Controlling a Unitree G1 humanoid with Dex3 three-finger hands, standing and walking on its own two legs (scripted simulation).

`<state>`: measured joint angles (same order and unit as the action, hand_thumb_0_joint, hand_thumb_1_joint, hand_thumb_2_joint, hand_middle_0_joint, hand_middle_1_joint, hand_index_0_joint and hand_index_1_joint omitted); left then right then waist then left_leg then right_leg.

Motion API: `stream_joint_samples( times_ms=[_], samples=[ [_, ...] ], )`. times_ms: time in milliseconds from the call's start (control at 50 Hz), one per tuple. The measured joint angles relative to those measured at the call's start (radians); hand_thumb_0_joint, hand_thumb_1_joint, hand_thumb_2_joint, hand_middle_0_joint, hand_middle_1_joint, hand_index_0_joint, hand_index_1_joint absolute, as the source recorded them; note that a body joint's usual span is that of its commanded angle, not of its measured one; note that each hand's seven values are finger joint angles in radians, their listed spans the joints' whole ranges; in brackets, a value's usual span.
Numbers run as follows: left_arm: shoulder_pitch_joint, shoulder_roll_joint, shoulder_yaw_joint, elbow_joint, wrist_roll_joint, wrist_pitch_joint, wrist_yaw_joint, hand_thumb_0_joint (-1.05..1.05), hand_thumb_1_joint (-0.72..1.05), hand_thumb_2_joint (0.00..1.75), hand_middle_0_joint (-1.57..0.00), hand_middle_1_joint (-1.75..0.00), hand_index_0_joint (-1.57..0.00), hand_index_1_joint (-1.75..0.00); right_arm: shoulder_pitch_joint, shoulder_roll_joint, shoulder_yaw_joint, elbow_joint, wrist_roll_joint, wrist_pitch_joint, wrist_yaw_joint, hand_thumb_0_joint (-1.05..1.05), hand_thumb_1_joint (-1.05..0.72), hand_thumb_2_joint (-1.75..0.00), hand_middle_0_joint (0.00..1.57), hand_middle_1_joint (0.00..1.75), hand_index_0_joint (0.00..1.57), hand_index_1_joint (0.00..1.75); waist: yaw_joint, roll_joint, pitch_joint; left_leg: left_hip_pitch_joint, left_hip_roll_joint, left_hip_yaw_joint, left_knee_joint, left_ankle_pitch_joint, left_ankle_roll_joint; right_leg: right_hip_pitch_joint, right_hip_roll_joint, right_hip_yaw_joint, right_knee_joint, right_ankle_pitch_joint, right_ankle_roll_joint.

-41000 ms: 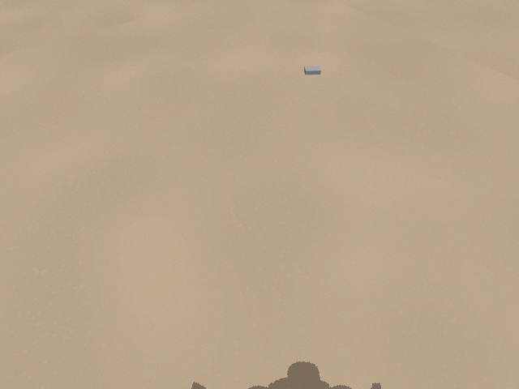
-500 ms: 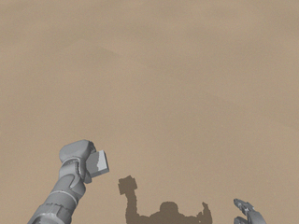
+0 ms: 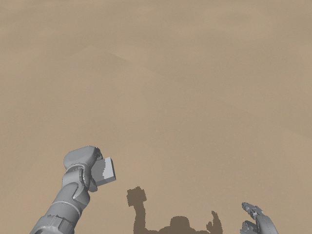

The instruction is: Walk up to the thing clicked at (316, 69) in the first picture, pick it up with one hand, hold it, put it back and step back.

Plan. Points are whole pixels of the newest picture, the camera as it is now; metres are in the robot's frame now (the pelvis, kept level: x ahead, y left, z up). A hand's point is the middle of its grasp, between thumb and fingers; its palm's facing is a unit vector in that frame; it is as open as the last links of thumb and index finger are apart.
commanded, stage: hold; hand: left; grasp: from above
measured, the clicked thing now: (95, 174) +0.31 +0.22 -0.08
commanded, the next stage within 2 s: crouch in 0.64 s
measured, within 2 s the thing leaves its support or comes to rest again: neither
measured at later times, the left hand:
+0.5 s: hand (84, 174) +0.29 +0.23 -0.04, palm faces -0.41 -0.14 -0.90, open 9.4 cm
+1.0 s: hand (87, 178) +0.29 +0.23 -0.06, palm faces -0.45 -0.12 -0.88, open 9.4 cm
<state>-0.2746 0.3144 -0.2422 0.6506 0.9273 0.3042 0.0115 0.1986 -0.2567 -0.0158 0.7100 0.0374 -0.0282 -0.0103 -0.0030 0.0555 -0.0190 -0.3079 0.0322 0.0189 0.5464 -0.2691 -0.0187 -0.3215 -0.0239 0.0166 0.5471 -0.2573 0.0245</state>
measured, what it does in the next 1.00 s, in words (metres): stands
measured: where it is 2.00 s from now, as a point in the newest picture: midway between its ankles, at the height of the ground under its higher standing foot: outside the picture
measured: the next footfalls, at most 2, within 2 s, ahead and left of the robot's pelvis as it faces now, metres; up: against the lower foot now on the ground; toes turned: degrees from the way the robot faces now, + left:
none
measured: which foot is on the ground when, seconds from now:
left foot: down 0.00-1.00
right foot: down 0.00-1.00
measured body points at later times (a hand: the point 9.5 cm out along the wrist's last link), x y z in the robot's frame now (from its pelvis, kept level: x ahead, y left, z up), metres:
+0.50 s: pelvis +0.00 +0.00 +0.00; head +0.02 -0.02 +0.45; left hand +0.31 +0.24 +0.01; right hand +0.15 -0.24 -0.11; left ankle +0.01 +0.13 -0.73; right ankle +0.02 -0.13 -0.73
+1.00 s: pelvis +0.00 +0.00 +0.00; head +0.03 -0.01 +0.45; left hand +0.31 +0.23 -0.01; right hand +0.15 -0.25 -0.11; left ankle +0.01 +0.13 -0.73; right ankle +0.02 -0.13 -0.73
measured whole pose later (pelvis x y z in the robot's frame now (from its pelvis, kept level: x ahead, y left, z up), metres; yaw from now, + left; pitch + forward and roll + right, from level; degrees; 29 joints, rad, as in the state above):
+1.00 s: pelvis +0.00 +0.00 +0.00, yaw +0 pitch +2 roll +0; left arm -0.27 0.32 -0.22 0.74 0.99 0.21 0.07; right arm 0.20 -0.25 -0.03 0.69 0.03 0.00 0.01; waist 0.00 0.03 0.01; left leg -0.29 0.03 0.02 0.52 -0.26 -0.02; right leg -0.30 -0.03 0.01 0.51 -0.25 0.03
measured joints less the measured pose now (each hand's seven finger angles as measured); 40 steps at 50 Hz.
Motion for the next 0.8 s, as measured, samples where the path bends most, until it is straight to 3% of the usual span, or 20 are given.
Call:
stream_joint_samples(
  times_ms=[260, 540, 660, 800],
  samples=[
    [0.031, 0.013, 0.004, -0.039, 0.01, -0.016, -0.044, 0.01, 0.17, 0.18, -0.79, -0.36, -0.8, -0.34, -0.007, 0.004, 0.002, -0.026, 0.004, 0.008, -0.004, 0.01, -0.88, -0.89, 0.2, 0.3, 0.2, 0.3, 0.008, -0.002, 0.007, 0.024, -0.001, 0.005, -0.022, 0.008, 0.001, 0.023, 0.0, 0.004, -0.023, 0.01, 0.001],
    [0.018, 0.017, 0.002, -0.037, 0.016, -0.027, -0.009, 0.01, 0.16, 0.21, -0.78, -0.38, -0.79, -0.36, -0.009, 0.005, -0.004, -0.007, 0.001, 0.012, 0.0, 0.01, -0.89, -0.89, 0.2, 0.3, 0.2, 0.3, 0.018, 0.003, 0.015, 0.035, -0.002, -0.001, -0.033, 0.01, 0.002, 0.039, -0.002, -0.001, -0.039, 0.013, 0.002],
    [0.012, 0.015, 0.001, -0.032, 0.003, -0.018, -0.03, 0.01, 0.17, 0.2, -0.78, -0.38, -0.79, -0.36, -0.006, 0.005, -0.005, -0.012, 0.005, 0.018, 0.001, 0.01, -0.89, -0.89, 0.2, 0.3, 0.2, 0.3, 0.012, 0.003, 0.011, 0.044, -0.002, 0.001, -0.044, 0.012, 0.003, 0.047, -0.002, 0.0, -0.049, 0.015, 0.003],
    [0.025, 0.009, 0.002, -0.033, 0.019, -0.03, -0.043, 0.01, 0.17, 0.2, -0.78, -0.37, -0.78, -0.35, -0.003, 0.003, -0.006, -0.021, 0.006, 0.027, 0.0, 0.01, -0.88, -0.89, 0.2, 0.3, 0.2, 0.3, 0.011, -0.002, 0.011, 0.051, -0.002, 0.004, -0.05, 0.013, 0.003, 0.051, -0.002, 0.002, -0.053, 0.015, 0.003]
  ],
)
